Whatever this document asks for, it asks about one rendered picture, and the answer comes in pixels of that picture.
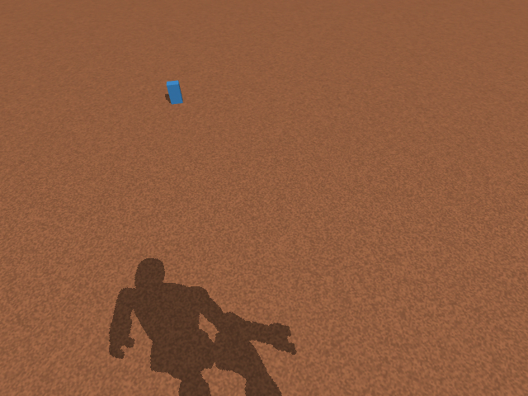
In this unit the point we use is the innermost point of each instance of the carton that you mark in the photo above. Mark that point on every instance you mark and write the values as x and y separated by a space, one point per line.
174 92

